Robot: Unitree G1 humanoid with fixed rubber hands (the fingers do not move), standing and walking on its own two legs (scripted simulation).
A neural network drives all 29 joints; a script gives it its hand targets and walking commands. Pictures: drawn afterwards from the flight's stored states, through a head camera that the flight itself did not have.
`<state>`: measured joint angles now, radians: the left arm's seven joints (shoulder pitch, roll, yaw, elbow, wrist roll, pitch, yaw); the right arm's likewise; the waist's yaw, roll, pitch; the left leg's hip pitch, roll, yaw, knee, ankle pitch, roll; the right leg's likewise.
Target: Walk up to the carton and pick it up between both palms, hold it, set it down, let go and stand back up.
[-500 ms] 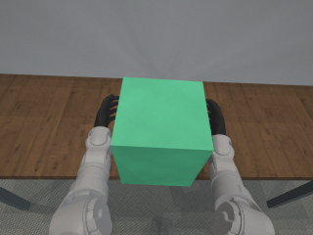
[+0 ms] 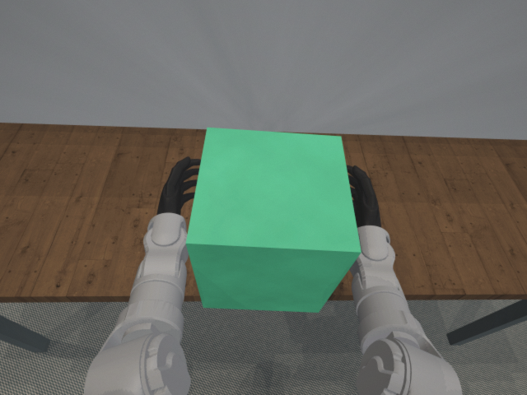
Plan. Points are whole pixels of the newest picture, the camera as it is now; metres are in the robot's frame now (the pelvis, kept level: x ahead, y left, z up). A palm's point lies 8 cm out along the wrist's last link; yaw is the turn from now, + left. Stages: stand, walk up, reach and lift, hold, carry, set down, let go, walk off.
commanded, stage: set down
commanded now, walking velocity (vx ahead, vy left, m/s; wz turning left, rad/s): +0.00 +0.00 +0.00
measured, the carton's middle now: (267, 227) +0.39 +0.00 -0.01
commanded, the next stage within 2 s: none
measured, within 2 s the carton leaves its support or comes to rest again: neither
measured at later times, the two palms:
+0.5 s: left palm (143, 204) +0.40 +0.20 +0.03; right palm (370, 200) +0.42 -0.17 +0.04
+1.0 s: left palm (135, 160) +0.41 +0.20 +0.12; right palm (406, 164) +0.43 -0.19 +0.13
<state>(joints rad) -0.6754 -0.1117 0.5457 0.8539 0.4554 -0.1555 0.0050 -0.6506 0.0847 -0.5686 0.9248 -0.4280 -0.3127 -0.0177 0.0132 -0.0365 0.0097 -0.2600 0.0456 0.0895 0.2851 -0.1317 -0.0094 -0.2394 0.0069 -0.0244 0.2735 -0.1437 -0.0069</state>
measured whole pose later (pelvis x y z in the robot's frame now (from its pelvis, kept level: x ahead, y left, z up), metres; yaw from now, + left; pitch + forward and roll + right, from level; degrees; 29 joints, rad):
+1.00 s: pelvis -0.03 -0.01 -0.02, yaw +0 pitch +15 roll -1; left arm -0.99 0.26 -0.01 1.18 -0.24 -0.05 0.07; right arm -0.98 -0.35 0.19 1.20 0.48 -0.08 -0.05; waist 0.05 -0.02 -0.21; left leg -0.56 0.08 0.07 0.48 -0.17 -0.02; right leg -0.54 0.03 -0.03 0.45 -0.17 -0.02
